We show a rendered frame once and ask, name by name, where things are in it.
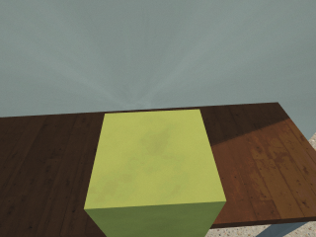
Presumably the carton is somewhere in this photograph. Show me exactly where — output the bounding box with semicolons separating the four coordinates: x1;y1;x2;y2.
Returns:
84;109;227;237

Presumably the table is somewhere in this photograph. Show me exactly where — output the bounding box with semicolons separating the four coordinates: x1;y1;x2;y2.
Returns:
0;102;316;237

